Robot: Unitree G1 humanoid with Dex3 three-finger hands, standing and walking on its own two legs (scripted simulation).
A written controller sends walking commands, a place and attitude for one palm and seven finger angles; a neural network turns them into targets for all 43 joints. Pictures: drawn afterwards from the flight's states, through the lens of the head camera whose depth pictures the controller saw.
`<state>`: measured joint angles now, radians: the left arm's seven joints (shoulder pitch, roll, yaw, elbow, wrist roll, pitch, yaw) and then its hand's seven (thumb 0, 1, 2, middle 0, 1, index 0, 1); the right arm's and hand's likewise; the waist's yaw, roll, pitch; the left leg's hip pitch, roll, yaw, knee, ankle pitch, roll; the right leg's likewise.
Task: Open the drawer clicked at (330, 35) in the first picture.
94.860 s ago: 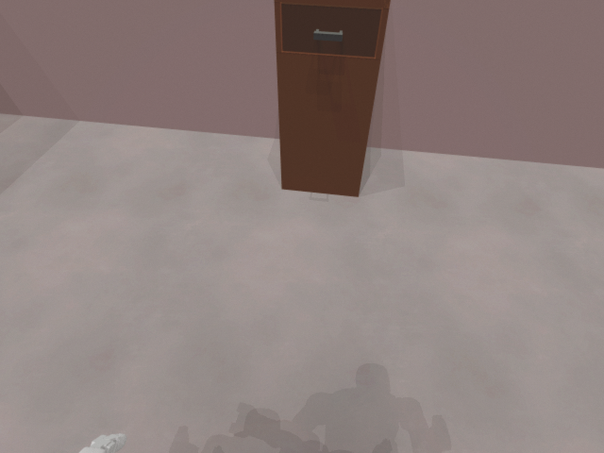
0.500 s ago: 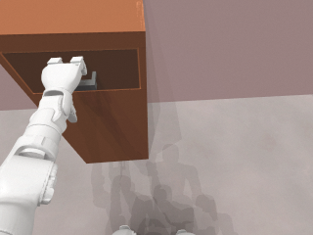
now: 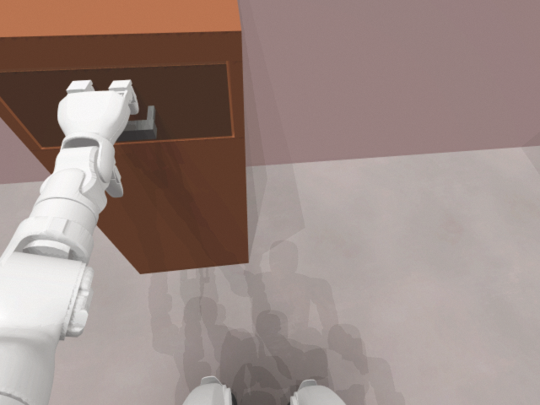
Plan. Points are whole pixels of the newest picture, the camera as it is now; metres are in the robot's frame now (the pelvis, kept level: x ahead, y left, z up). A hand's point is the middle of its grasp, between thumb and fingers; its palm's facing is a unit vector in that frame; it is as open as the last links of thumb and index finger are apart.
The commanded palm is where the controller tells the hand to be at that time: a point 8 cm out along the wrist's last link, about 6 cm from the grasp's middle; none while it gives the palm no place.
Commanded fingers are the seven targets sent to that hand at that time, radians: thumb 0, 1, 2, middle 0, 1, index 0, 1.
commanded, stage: lower the fingers behind the handle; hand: left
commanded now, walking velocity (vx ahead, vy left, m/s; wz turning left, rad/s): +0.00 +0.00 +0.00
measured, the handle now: (124, 121) +0.56 +0.21 +0.06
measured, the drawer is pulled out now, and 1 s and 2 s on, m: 0.00 0.00 0.00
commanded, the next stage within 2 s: lift the fingers back up to retry in 0.10 s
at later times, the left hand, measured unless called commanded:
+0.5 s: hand (108, 137) +0.51 +0.22 +0.07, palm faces -0.05 -0.04 -1.00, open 13.7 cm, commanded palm +0.50 +0.22 +0.13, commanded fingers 0.00 -0.50 0.30 -0.30 -1.20 -0.30 -1.20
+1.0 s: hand (104, 119) +0.51 +0.21 +0.11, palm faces -0.03 -0.05 -1.00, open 13.5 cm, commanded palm +0.49 +0.21 +0.17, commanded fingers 0.00 -0.50 0.30 -0.30 -1.20 -0.30 -1.20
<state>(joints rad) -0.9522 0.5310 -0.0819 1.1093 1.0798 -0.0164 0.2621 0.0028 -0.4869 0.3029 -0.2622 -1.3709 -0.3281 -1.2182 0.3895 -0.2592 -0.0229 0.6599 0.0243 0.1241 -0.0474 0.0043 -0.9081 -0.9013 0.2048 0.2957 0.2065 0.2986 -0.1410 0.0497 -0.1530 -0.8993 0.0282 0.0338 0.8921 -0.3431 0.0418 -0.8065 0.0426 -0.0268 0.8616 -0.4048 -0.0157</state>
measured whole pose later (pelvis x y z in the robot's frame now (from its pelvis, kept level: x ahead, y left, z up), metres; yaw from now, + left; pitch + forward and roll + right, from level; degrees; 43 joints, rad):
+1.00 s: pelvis +0.04 -0.01 +0.03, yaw +1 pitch +14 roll -1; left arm -0.80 0.46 -0.08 0.92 1.02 0.02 0.16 0.00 -0.49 0.30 -0.34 -1.21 -0.37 -1.22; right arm 0.32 -0.25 -0.05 0.68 0.02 0.13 -0.03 0.01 -0.91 -0.90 0.20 0.30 0.21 0.30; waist -0.08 0.06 -0.14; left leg -0.62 0.01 0.04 0.70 -0.33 0.03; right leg -0.52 0.03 -0.02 0.66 -0.39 -0.02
